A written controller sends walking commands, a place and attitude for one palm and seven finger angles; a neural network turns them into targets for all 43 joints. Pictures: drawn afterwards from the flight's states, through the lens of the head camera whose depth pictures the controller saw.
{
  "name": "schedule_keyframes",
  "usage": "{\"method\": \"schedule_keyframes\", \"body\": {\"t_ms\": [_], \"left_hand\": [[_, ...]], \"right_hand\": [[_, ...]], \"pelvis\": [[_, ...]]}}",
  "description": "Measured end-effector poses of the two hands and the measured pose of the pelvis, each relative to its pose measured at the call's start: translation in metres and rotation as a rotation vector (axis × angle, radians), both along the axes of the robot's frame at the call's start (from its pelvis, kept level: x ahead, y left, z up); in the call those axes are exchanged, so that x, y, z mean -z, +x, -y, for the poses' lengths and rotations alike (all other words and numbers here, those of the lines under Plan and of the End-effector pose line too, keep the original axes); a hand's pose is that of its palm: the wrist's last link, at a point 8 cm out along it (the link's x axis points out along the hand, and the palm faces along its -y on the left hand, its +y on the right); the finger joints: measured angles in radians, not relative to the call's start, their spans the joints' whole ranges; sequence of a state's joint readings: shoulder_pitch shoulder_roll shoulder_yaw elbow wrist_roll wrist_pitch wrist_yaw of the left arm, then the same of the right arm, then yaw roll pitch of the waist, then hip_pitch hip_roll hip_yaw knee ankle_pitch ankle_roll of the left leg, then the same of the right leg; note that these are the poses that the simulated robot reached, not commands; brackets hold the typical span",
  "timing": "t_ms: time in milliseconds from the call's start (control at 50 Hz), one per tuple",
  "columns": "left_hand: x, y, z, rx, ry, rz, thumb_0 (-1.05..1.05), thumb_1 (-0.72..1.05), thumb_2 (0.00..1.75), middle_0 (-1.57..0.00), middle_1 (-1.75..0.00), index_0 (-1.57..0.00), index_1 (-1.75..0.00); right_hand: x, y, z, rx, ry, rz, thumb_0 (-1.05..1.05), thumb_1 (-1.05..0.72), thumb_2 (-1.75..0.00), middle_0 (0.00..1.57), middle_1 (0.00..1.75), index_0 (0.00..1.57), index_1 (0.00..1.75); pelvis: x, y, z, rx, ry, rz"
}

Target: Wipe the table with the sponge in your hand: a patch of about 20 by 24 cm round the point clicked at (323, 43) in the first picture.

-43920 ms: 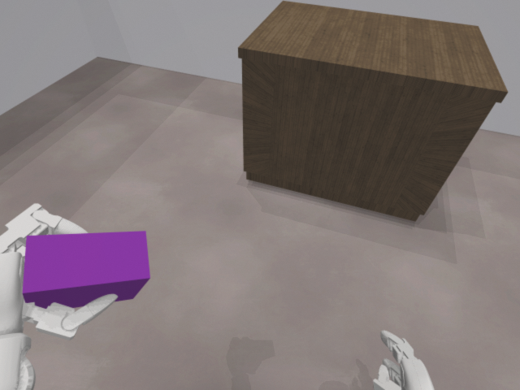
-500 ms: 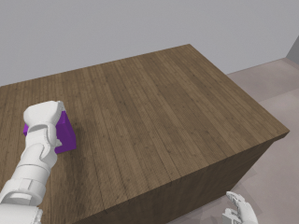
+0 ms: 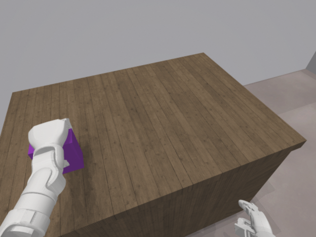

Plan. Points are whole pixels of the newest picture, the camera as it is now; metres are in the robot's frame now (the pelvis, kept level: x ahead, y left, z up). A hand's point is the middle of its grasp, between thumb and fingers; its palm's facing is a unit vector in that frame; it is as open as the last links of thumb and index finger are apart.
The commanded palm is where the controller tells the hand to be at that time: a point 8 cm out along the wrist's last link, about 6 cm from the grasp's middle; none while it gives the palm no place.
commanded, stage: wipe back along the first lane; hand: left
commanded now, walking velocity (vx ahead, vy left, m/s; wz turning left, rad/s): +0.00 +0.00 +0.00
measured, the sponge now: (61, 157) +0.30 +0.32 +0.02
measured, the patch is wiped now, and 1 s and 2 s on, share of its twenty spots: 1.00 1.00 1.00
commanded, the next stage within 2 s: lift the sponge slowly off the table in 1.10 s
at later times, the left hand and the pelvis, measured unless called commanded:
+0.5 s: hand (60, 156) +0.28 +0.30 +0.06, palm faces +0.01 -0.06 -1.00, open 10.0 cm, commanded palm +0.24 +0.28 +0.10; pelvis +0.01 -0.01 +0.00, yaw -1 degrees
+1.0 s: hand (62, 174) +0.23 +0.27 +0.06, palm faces +0.05 -0.10 -0.99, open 10.0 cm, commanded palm +0.18 +0.25 +0.10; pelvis +0.01 +0.00 +0.00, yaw -1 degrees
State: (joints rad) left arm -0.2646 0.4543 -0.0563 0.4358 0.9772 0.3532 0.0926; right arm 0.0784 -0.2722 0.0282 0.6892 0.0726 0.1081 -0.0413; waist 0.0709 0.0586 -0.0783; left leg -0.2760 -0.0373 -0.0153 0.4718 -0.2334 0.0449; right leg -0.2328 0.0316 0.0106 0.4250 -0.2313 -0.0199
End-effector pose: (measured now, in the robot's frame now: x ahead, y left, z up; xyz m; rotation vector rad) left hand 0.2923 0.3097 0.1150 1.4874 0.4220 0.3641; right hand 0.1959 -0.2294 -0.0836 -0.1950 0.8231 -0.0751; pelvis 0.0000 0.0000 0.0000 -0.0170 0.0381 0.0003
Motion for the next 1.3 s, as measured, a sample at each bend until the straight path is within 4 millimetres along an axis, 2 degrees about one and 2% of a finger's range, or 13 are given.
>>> {"method": "schedule_keyframes", "body": {"t_ms": [300, 640, 960, 1300], "left_hand": [[0.0, -0.021, 0.011, 0.0, -0.006, 0.024, -0.01, -0.48, 1.07, -0.67, -1.44, -0.71, -1.39], [0.0, -0.044, 0.027, 0.0, -0.021, 0.045, 0.0, -0.48, 1.07, -0.66, -1.44, -0.7, -1.39], [-0.002, -0.08, 0.044, 0.015, -0.046, 0.078, 0.01, -0.48, 1.07, -0.66, -1.44, -0.71, -1.39], [-0.002, -0.107, 0.064, 0.034, -0.057, 0.087, 0.01, -0.48, 1.07, -0.66, -1.43, -0.71, -1.39]], "right_hand": [[0.001, 0.007, -0.001, -0.014, 0.025, 0.023, 0.01, -0.9, -0.9, 0.2, 0.3, 0.2, 0.3], [-0.015, 0.044, -0.007, -0.054, 0.04, 0.116, 0.01, -0.9, -0.9, 0.2, 0.3, 0.2, 0.3], [-0.017, 0.041, -0.01, -0.055, 0.056, 0.131, 0.01, -0.9, -0.9, 0.2, 0.3, 0.18, 0.29], [-0.021, 0.035, -0.015, -0.085, 0.092, 0.157, 0.01, -0.9, -0.9, 0.2, 0.3, 0.17, 0.29]], "pelvis": [[0.0, 0.004, 0.004, 0.007, 0.003, 0.014], [0.001, 0.013, 0.007, 0.015, 0.006, 0.028], [0.001, 0.008, 0.004, 0.026, 0.006, 0.056], [0.001, -0.003, 0.011, 0.028, 0.009, 0.089]]}}
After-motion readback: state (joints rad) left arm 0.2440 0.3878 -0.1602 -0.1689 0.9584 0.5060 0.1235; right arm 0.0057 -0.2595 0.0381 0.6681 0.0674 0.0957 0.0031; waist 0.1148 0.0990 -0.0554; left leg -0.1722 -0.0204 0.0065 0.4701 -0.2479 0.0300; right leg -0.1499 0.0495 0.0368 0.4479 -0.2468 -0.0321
